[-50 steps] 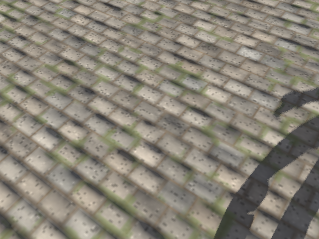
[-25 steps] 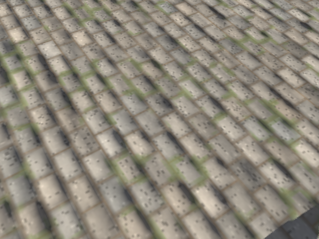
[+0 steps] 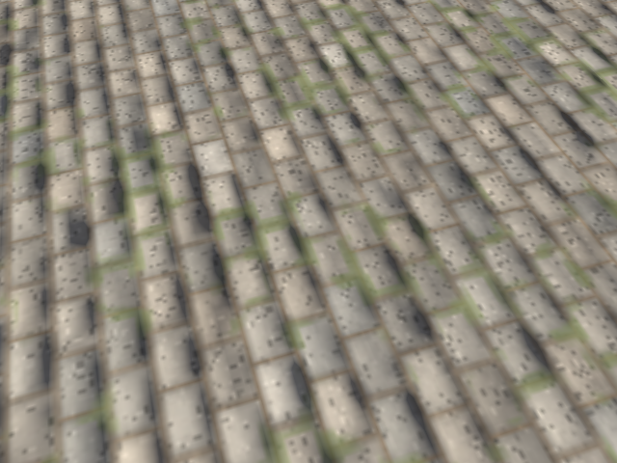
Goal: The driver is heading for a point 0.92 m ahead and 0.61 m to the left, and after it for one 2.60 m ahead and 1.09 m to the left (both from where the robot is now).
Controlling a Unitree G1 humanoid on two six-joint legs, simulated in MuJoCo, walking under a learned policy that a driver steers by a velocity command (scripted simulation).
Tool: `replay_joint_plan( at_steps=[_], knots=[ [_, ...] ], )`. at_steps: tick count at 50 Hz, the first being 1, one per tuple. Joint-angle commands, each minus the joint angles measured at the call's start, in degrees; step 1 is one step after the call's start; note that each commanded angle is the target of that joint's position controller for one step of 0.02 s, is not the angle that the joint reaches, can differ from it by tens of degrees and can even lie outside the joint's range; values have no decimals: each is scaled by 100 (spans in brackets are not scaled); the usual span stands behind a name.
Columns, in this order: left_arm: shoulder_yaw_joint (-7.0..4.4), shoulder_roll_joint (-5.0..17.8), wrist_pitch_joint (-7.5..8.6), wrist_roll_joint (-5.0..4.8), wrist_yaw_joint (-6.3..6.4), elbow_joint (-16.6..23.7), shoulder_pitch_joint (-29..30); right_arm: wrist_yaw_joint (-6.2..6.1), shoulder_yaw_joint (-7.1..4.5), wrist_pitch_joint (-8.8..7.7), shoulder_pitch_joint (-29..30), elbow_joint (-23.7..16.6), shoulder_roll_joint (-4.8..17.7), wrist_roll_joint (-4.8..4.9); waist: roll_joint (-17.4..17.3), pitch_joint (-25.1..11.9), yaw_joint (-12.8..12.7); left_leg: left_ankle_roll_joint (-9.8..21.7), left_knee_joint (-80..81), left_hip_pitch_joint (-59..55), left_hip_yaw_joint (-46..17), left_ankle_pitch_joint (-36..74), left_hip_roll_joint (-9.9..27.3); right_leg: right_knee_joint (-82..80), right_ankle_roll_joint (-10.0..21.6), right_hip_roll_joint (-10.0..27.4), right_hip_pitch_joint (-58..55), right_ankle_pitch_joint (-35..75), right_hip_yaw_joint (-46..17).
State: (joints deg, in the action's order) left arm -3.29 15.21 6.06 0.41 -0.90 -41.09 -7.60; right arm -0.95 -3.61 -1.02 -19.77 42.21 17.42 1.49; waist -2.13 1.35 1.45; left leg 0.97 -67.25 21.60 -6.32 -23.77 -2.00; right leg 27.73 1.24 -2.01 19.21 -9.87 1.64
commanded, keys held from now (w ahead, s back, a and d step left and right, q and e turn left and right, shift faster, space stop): w+q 0.22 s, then q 0.78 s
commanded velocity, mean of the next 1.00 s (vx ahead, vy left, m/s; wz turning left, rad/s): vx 0.22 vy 0.00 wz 0.60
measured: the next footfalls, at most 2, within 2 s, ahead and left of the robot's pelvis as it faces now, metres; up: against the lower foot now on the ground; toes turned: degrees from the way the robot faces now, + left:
left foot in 0.38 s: +0.35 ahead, +0.17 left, +0.00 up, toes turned +15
right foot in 0.84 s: +0.45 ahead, -0.02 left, +0.00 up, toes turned +36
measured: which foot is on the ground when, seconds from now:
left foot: up 0.00-0.36, down 0.38-0.84, up 0.86-1.00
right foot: down 0.00-0.38, up 0.40-0.82, down 0.84-1.00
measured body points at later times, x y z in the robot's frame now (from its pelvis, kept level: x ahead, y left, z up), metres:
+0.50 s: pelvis +0.23 +0.06 -0.01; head +0.29 +0.09 +0.44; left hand +0.26 +0.37 -0.13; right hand +0.50 -0.14 -0.09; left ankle +0.31 +0.16 -0.73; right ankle +0.17 -0.11 -0.63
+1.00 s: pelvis +0.33 +0.04 +0.01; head +0.37 +0.05 +0.45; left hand +0.29 +0.36 -0.08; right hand +0.63 -0.11 -0.09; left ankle +0.25 +0.14 -0.65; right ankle +0.42 -0.04 -0.73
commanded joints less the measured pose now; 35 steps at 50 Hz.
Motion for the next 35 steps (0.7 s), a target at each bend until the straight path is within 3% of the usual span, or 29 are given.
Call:
replay_joint_plan(
  at_steps=[1, 3, 6, 12, 15, 17, 18, 19, 20, 21, 22, 23, 24, 25, 27, 30, 32, 35],
  knots=[
    [-143, 544, 14, 35, 49, 96, -375, 41, -199, -57, 284, -604, 581, 8, 846, -68, -267, -58, -71, 1657, -116, 521, 748, -1581, 809, 1619, -1420, -43, -1706],
    [-176, 613, 65, -22, 44, -13, -400, 66, -151, 2, 344, -679, 352, 21, 824, -6, -231, -91, 190, 1692, 3, 643, 837, -1801, 918, 1623, -1260, 367, -1250],
    [-251, 846, 78, -22, 54, -148, -456, 97, -111, 10, 648, -835, 269, -18, 653, 36, -255, -167, 854, 1963, 38, 1260, 914, -1957, 1022, 1703, -1397, 992, -720],
    [-281, 1087, -61, -76, 105, -346, -642, 314, -24, -99, 1623, -1092, 128, -25, 479, 305, -571, -38, 2688, 1548, 592, 2589, 731, -1857, 746, 1531, -1660, 1841, 421],
    [-330, 1292, -204, -171, 160, -416, -716, 418, -101, -93, 1734, -1254, 273, -70, 635, 199, -468, 130, 3155, 1147, 912, 2211, 443, -1205, 554, 1609, -2060, 3494, 709],
    [-384, 1447, -280, -273, 220, -365, -621, 439, -260, -59, 1095, -1148, 567, -109, 809, -242, -55, 368, 3327, 271, 1131, 1797, 50, -139, 400, 1576, -2164, 4839, 830],
    [-361, 1383, -304, -305, 237, -312, -523, 398, -412, -43, 310, -947, 823, -108, 675, -635, 387, 565, 3735, -780, 1125, 2249, -140, 884, 231, 1413, -1840, 4668, 939],
    [-277, 1170, -274, -191, 222, -253, -651, 266, -550, 8, -334, -811, 1165, -111, 151, -1013, 698, 843, 3976, -2189, 500, 3586, 204, 2432, -101, 1103, -750, 3039, 985],
    [-38, 369, -218, 259, 114, -95, -1356, 132, -554, 55, -60, -946, 1746, -145, -1594, -1580, -121, 1696, 3140, -4016, -1571, 6723, 1746, 4590, -473, 229, 1393, -3038, 742],
    [-19, 842, -142, 75, 39, -83, -1459, 205, -480, -14, -28, -1278, 1571, -218, -1031, -3098, 193, 2558, 3891, -4366, -3378, 5288, 2523, 5599, -480, -26, 1778, -3261, -583],
    [-128, 1196, -148, -147, 34, 31, -634, 258, -403, -43, 204, -1291, 1219, -193, -259, -2473, 407, 2215, 4244, -3787, -2677, 4569, 2108, 5471, -380, 256, 2012, -2551, -763],
    [-102, 1109, -180, -146, 91, 160, -357, 251, -353, -58, 525, -1220, 1041, -79, 14, -1628, 209, 1900, 4388, -2959, -2114, 4038, 1795, 4991, -358, 426, 2190, -2036, -652],
    [-101, 1062, -245, -60, 168, 78, -340, 222, -301, -44, 765, -1226, 892, -33, 232, -1132, 23, 1691, 4530, -2163, -1775, 3851, 1567, 4614, -405, 597, 2022, -1761, -647],
    [-119, 1105, -322, -23, 208, 86, -420, 186, -291, -21, 963, -1254, 878, -88, 94, -916, -175, 1628, 4675, -1469, -1582, 3843, 1433, 4312, -431, 651, 1646, -1574, -681],
    [-115, 1020, -429, 14, 233, 31, -612, 147, -300, -3, 1147, -1265, 913, -211, -95, -862, -377, 1596, 4790, -723, -1325, 4154, 1256, 3894, -503, 563, 1105, -1432, -582],
    [-51, 818, -485, 60, 283, 56, -491, 39, -337, 36, 1074, -1162, 1004, -175, -136, -1020, -352, 1548, 4691, -538, -1144, 4371, 1089, 3124, -652, 408, 980, -1136, -567],
    [-32, 776, -535, 44, 279, 114, -289, -34, -343, 122, 1095, -1144, 1017, -123, -214, -1080, -294, 1418, 4680, -501, -1215, 3549, 968, 2692, -696, 343, 917, -780, -633],
    [-31, 764, -567, -2, 253, 233, 46, -83, -336, 231, 1127, -1141, 991, -125, -417, -905, -184, 1244, 4728, -360, -1489, 2172, 817, 2062, -684, 214, 779, -527, -710]
  ],
)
